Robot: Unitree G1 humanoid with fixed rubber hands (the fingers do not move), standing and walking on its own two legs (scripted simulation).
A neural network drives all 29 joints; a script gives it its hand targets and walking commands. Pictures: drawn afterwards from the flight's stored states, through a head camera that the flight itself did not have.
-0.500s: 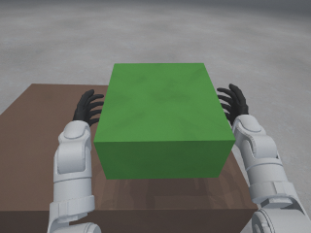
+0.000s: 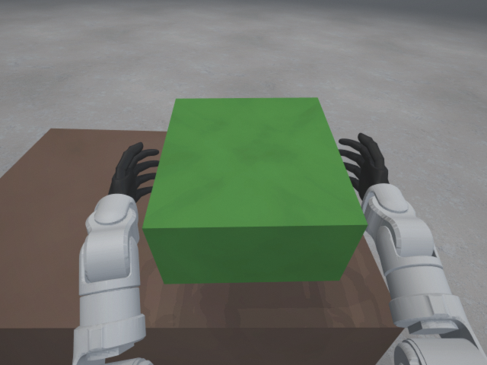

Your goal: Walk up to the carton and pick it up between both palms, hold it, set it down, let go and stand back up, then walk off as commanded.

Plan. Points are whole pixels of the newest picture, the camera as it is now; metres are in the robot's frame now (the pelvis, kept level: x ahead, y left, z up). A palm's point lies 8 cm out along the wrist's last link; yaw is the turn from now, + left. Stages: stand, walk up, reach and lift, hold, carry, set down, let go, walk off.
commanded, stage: hold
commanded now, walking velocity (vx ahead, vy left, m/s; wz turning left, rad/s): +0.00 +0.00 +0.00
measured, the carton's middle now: (249, 180) +0.42 +0.00 +0.14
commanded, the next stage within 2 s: none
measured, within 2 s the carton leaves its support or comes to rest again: neither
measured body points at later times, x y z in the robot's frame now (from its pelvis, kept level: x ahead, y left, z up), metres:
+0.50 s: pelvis +0.00 +0.00 +0.00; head -0.06 +0.03 +0.45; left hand +0.35 +0.19 +0.18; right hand +0.36 -0.19 +0.20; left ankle +0.03 +0.14 -0.75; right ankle -0.01 -0.12 -0.75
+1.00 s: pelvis +0.00 +0.00 +0.00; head -0.06 +0.03 +0.45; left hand +0.35 +0.19 +0.19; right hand +0.37 -0.18 +0.20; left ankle +0.03 +0.14 -0.75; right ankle +0.00 -0.12 -0.75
